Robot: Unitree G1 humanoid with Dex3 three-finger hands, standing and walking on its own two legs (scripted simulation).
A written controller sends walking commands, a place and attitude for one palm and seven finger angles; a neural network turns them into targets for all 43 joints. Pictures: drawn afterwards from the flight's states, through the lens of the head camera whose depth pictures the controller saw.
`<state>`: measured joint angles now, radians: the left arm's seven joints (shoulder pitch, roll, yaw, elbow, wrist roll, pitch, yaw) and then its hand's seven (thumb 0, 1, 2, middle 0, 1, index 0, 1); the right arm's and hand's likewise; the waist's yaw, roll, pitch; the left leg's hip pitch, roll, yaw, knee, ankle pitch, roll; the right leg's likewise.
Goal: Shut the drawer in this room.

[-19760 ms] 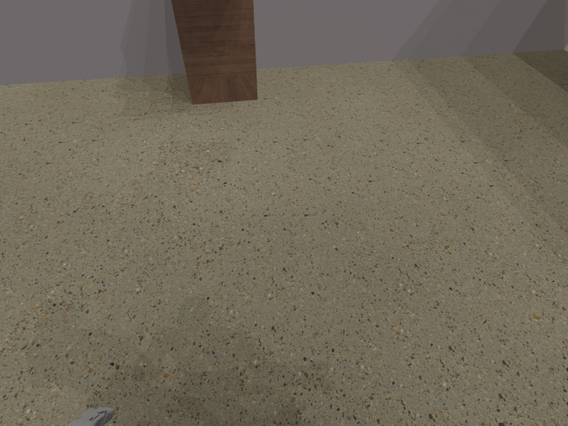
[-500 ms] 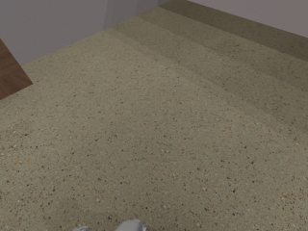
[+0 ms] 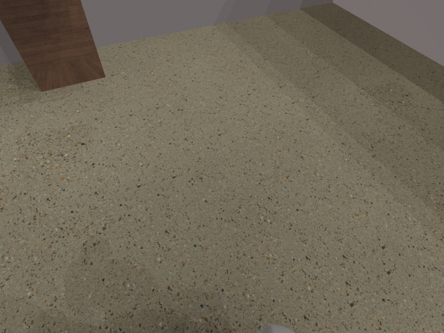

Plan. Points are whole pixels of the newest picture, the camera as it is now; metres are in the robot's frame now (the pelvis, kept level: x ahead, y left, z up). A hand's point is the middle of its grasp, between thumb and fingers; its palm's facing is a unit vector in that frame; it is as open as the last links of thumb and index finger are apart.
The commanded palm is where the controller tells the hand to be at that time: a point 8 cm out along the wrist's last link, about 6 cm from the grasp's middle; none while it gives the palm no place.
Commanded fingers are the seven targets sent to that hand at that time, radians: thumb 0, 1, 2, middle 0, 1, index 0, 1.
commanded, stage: stand and wait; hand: left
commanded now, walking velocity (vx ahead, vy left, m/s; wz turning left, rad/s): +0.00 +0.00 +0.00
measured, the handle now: out of the picture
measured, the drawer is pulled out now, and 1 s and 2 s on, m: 0.24 0.24 0.24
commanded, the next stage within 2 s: turn or walk to find it in 0.46 s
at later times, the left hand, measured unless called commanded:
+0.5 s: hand out of the picture +0.00 +0.15 -0.18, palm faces +0.12 -0.97 -0.21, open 7.3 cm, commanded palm none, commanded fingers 0.00 0.90 0.90 -0.20 -0.30 -0.20 -0.30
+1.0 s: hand out of the picture -0.05 +0.19 -0.20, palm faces +0.30 -0.93 -0.20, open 7.3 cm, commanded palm none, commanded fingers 0.00 0.90 0.90 -0.20 -0.30 -0.20 -0.30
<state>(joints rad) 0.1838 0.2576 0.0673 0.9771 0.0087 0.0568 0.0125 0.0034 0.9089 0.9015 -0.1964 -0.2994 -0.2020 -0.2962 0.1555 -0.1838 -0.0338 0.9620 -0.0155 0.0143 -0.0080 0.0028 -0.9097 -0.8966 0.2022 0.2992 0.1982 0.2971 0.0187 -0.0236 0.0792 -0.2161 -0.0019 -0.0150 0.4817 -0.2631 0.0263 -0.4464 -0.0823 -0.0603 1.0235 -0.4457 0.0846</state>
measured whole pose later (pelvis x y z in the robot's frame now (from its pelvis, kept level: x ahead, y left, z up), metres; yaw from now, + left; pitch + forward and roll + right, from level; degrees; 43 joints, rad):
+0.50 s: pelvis -0.01 -0.04 -0.01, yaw +4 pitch -2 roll -1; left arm 0.25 0.16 0.03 1.07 0.01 0.01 0.02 0.00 0.92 0.90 -0.20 -0.30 -0.21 -0.30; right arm 0.23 -0.18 -0.04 1.09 -0.01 0.02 -0.02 0.00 -0.91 -0.90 0.20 0.30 0.19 0.30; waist 0.01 0.02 0.06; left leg -0.20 0.04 0.01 0.52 -0.29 -0.02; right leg -0.24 -0.02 -0.12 0.52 -0.26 -0.03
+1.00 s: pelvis -0.04 +0.00 -0.02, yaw +14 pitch -1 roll +0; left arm 0.21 0.21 0.06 1.02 0.02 0.05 0.02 0.00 0.91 0.90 -0.20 -0.30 -0.20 -0.30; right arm 0.19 -0.18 -0.05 1.00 -0.02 0.02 -0.01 0.01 -0.92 -0.90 0.20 0.30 0.19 0.30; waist 0.02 -0.05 0.07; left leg -0.30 0.01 0.08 0.64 -0.31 0.04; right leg -0.37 -0.13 -0.14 0.83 -0.46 0.04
